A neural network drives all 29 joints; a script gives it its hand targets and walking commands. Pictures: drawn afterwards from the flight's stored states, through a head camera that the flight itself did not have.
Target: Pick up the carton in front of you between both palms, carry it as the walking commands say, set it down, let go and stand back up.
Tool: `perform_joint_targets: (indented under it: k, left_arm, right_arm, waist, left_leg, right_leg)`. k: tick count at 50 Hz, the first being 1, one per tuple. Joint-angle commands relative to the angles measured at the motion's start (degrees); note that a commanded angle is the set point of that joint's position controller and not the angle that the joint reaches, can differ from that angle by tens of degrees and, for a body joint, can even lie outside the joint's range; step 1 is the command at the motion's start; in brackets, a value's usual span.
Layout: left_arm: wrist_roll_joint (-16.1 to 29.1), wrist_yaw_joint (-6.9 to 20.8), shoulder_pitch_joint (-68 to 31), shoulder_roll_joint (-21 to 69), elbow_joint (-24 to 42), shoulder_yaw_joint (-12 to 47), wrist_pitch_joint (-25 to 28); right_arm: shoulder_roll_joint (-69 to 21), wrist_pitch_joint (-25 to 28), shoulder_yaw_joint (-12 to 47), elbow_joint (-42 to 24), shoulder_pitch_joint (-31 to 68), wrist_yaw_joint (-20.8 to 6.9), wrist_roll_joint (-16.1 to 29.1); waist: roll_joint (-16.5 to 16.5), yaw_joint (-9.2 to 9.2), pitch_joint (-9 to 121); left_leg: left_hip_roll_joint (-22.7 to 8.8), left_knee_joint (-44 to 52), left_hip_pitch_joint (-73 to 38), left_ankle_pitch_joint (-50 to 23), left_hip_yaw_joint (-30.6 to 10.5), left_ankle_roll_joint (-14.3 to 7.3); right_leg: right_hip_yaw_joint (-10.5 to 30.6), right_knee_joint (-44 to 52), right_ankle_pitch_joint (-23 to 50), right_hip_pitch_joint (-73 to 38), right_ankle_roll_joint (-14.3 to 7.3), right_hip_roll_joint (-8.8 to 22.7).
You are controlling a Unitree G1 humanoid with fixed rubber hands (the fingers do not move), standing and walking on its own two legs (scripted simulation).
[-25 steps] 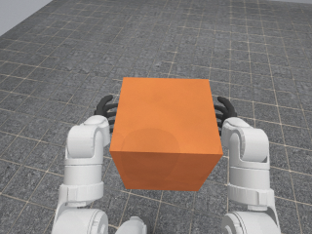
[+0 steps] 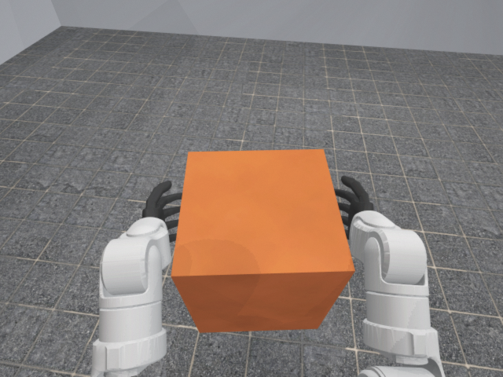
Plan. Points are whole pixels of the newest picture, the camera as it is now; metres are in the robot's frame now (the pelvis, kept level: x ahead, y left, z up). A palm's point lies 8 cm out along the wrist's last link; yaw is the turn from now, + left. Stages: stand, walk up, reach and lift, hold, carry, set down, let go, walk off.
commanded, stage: carry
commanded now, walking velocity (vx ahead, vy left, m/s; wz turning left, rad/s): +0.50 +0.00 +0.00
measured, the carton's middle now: (257, 246) +0.33 -0.01 +0.04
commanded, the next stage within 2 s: none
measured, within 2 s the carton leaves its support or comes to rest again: neither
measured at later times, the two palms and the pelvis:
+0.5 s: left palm (179, 126) +0.60 +0.15 +0.10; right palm (319, 125) +0.60 -0.15 +0.09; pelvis +0.33 +0.00 +0.00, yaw +1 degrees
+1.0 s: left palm (202, 60) +0.92 +0.13 +0.09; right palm (306, 61) +0.92 -0.17 +0.09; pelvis +0.66 -0.02 +0.00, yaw +0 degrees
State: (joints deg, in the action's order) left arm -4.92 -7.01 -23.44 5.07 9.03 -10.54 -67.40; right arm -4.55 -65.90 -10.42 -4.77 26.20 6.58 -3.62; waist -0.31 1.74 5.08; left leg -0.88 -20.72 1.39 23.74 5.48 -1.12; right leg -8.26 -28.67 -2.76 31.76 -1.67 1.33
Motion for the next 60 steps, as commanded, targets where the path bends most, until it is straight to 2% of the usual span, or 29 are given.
perform_joint_targets:
  k: [1,2,3,4,5,6,7,10,15,22,25,26,27,28,29,30,31,32,34,38,47,50,51,52,53,54,56,58,60]
  left_arm:
    - [22.46,13.76,-34.37,51.16,-2.11,41.89,-0.14]
    - [22.31,14.0,-33.44,50.32,-3.32,40.66,-0.41]
    - [21.62,14.18,-34.61,49.13,-5.08,39.43,-0.44]
    - [22.7,14.47,-33.83,51.54,-5.55,39.73,-0.35]
    - [23.53,14.77,-34.99,54.02,-4.49,40.24,0.02]
    - [24.4,15.08,-37.03,56.31,-2.73,40.89,0.32]
    - [25.19,15.34,-38.54,58.35,-0.98,41.52,0.57]
    - [25.28,15.94,-35.64,60.74,1.65,41.84,0.83]
    - [23.34,17.1,-24.55,59.41,5.61,43.25,0.83]
    - [21.66,17.15,-13.43,53.64,12.73,43.81,-0.94]
    - [21.75,16.57,-13.29,49.9,14.64,43.33,-2.78]
    - [21.67,16.44,-13.66,48.87,15.0,43.32,-3.36]
    - [21.58,16.39,-14.37,47.8,15.51,43.34,-4.02]
    - [22.17,16.29,-16.07,48.19,16.3,43.69,-4.85]
    - [22.17,16.33,-16.96,48.28,15.27,43.83,-5.09]
    - [22.58,16.49,-17.4,49.64,14.59,43.79,-5.03]
    - [22.61,16.62,-17.48,51.11,13.91,43.83,-4.76]
    - [22.3,16.66,-16.75,52.16,13.17,44.01,-4.45]
    - [21.47,16.58,-15.31,54.26,11.47,44.35,-3.83]
    - [20.15,16.14,-13.08,55.85,10.49,44.72,-2.44]
    - [20.64,16.18,-11.69,52.65,10.81,45.01,-2.83]
    - [20.53,16.53,-9.52,52.74,9.65,44.16,-2.76]
    - [20.16,16.67,-8.51,52.66,9.09,43.81,-2.61]
    - [19.4,16.95,-8.36,52.14,7.5,43.18,-2.0]
    - [20.02,17.09,-7.47,54.42,6.93,43.48,-1.4]
    - [20.91,17.28,-8.83,55.91,8.91,44.11,-0.87]
    - [22.01,17.53,-10.7,59.45,11.0,45.36,0.44]
    - [22.51,17.69,-11.04,60.12,12.4,46.17,1.34]
    - [22.57,18.04,-8.51,59.26,12.78,46.27,1.79]
  right_arm:
    - [-50.83,-1.47,40.16,-0.01,30.44,-14.9,21.47]
    - [-50.71,-1.69,39.83,0.4,31.24,-14.86,21.18]
    - [-53.02,-2.22,39.95,1.12,32.32,-14.78,21.7]
    - [-53.54,-2.26,39.64,1.12,33.29,-14.76,21.76]
    - [-55.58,-2.13,40.09,0.34,35.16,-14.82,22.39]
    - [-57.58,-1.83,40.39,-0.13,35.9,-14.87,22.76]
    - [-59.05,-1.52,40.6,-0.67,35.63,-14.84,22.85]
    - [-61.7,-0.75,41.4,-2.36,31.07,-14.37,21.86]
    - [-61.46,0.17,43.39,-6.73,20.35,-13.96,18.81]
    - [-55.33,-2.35,45.32,-16.8,11.92,-14.72,19.37]
    - [-51.63,-4.29,44.37,-17.97,11.19,-14.93,20.24]
    - [-50.51,-4.83,43.66,-17.58,10.59,-15.04,20.06]
    - [-49.31,-5.43,42.98,-17.29,9.95,-15.15,19.75]
    - [-49.22,-5.39,42.34,-15.42,10.5,-15.4,19.52]
    - [-50.38,-5.65,42.14,-14.73,9.41,-15.41,20.01]
    - [-51.72,-5.64,42.33,-14.98,10.3,-15.45,20.2]
    - [-53.22,-5.54,42.6,-14.96,11.14,-15.56,20.29]
    - [-54.49,-5.32,43.07,-15.13,12.01,-15.71,20.6]
    - [-55.81,-4.88,43.67,-14.61,12.21,-16.05,20.82]
    - [-55.93,-4.19,44.32,-14.61,11.14,-16.94,21.22]
    - [-52.38,-4.12,43.37,-13.24,6.98,-16.74,19.15]
    - [-52.59,-4.14,43.85,-13.54,6.74,-16.7,19.02]
    - [-51.98,-4.13,43.96,-13.77,7.07,-16.71,19.01]
    - [-52.92,-4.49,44.94,-15.11,8.29,-16.67,19.63]
    - [-53.08,-4.19,45.46,-15.68,9.4,-16.89,19.86]
    - [-55.31,-3.5,46.12,-15.11,10.19,-17.04,20.3]
    - [-57.92,-1.9,46.73,-15.95,10.28,-17.14,20.52]
    - [-59.9,-0.68,47.25,-15.74,8.69,-16.78,20.22]
    - [-59.95,0.22,47.6,-15.55,5.44,-16.18,19.28]
  waist:
    - [-6.06,-1.97,21.36]
    - [3.04,-3.19,25.28]
    - [16.32,-3.48,26.89]
    - [14.99,-3.35,25.27]
    - [11.81,-3.38,22.97]
    - [5.27,-2.96,21.33]
    - [2.88,-2.47,19.64]
    - [5.66,-1.88,19.69]
    - [6.97,-2.5,16.3]
    - [8.72,-2.86,8.91]
    - [9.01,-1.61,12.52]
    - [6.35,-0.66,16.03]
    - [-2.26,0.07,21.05]
    - [-16.7,-0.31,23.23]
    - [-14.49,-0.21,21.41]
    - [-10.7,-0.02,19.87]
    - [-3.6,-0.19,18.95]
    - [-1.08,-0.53,17.07]
    - [-3.2,-1.08,16.41]
    - [-5.92,-1.13,12.17]
    - [-8.93,-0.3,4.99]
    - [-6.79,-2.01,10.38]
    - [-2.31,-3.19,14.57]
    - [13.95,-3.41,20.61]
    - [19.35,-3.19,19.9]
    - [14.07,-2.93,19.13]
    - [3.56,-2.63,17.83]
    - [5.18,-2.13,17.26]
    - [7.08,-2.16,15.59]
  left_leg:
    - [-6.64,-20.24,2.37,-46.65,2.87,-1.1]
    - [-4.36,-33.77,14.38,-23.72,2.27,0.47]
    - [4.39,-48.14,34.51,4.19,-0.49,1.8]
    - [2.0,-55.6,40.83,5.45,-5.97,0.03]
    - [-0.47,-55.67,41.98,3.16,-6.77,-0.87]
    - [-2.37,-52.68,41.14,-0.64,-6.9,-0.66]
    - [-4.18,-48.51,39.29,-3.29,-6.78,-0.06]
    - [-4.68,-38.93,35.38,-6.7,-4.07,1.65]
    - [-3.78,-23.5,38.3,-14.34,0.45,3.32]
    - [-1.14,-8.91,33.17,-22.76,5.5,0.58]
    - [3.29,-3.06,14.46,-22.2,10.14,-0.81]
    - [1.65,-3.57,1.11,-18.99,8.37,-1.32]
    - [-11.82,-1.89,-10.38,-9.23,-10.89,-4.25]
    - [-24.7,4.18,-21.74,-7.95,-35.74,-12.81]
    - [-23.74,6.31,-18.54,-13.94,-35.79,-13.85]
    - [-21.64,5.13,-15.41,-20.1,-29.06,-12.78]
    - [-20.76,5.17,-11.39,-21.76,-24.04,-10.88]
    - [-19.81,6.64,-6.17,-21.47,-19.67,-9.12]
    - [-17.7,9.81,-0.9,-15.36,-13.4,-7.13]
    - [-15.74,14.35,0.7,-12.2,-6.55,-7.4]
    - [-13.06,9.32,-4.68,-29.59,1.43,-4.2]
    - [-10.04,-8.12,-0.27,-42.48,7.31,-0.88]
    - [-8.62,-20.19,8.34,-33.02,7.42,1.0]
    - [-2.29,-39.35,25.91,-17.86,5.86,4.08]
    - [1.53,-49.42,36.3,2.54,0.39,3.5]
    - [-2.2,-54.9,38.7,2.55,-4.06,1.51]
    - [-6.7,-51.17,37.18,-3.42,-5.88,0.27]
    - [-7.33,-44.24,33.45,-8.12,-4.4,0.48]
    - [-6.31,-37.84,32.97,-9.54,-2.06,1.47]
  right_leg:
    - [-2.97,4.62,2.13,-28.37,-1.74,-1.88]
    - [14.92,3.1,0.76,-39.56,-3.35,11.4]
    - [38.93,7.39,1.47,-52.49,-12.72,23.66]
    - [39.95,9.0,-3.03,-50.6,-14.34,22.74]
    - [34.58,9.53,-0.95,-46.21,-12.81,19.81]
    - [29.42,10.28,0.97,-42.22,-10.96,18.59]
    - [25.05,11.8,2.81,-37.72,-9.37,17.81]
    - [16.92,15.42,3.64,-34.55,-7.99,15.53]
    - [9.01,16.51,13.08,-39.76,-7.05,12.22]
    - [3.26,14.23,27.02,-41.48,-4.57,10.57]
    - [-1.85,0.42,36.69,-37.07,-1.82,9.3]
    - [-2.94,-9.14,28.84,-28.9,-0.55,7.91]
    - [-2.02,-23.61,8.8,-17.38,0.99,5.48]
    - [1.0,-38.64,-19.85,1.83,2.63,-3.21]
    - [7.63,-46.37,-24.33,6.51,0.99,-1.37]
    - [8.79,-48.07,-23.19,7.87,-0.18,1.08]
    - [9.4,-45.11,-19.7,7.06,-0.47,3.49]
    - [9.48,-41.03,-17.0,5.38,-0.44,5.28]
    - [7.75,-33.51,-13.68,1.86,0.3,5.63]
    - [3.35,-18.28,-8.65,2.97,2.85,5.75]
    - [-3.05,0.09,1.01,-0.8,1.53,2.92]
    - [-8.3,4.06,-4.37,-21.19,0.43,-1.87]
    - [-1.05,4.68,-7.66,-33.32,0.06,3.8]
    - [26.7,10.71,-16.73,-47.56,-7.88,20.1]
    - [37.56,16.16,-7.64,-49.45,-11.11,23.6]
    - [30.81,14.16,-0.33,-47.5,-10.5,22.61]
    - [20.41,13.17,5.54,-39.84,-7.16,19.97]
    - [13.68,15.93,0.31,-34.64,-4.45,17.51]
    - [8.79,16.83,6.17,-33.5,-4.71,16.35]
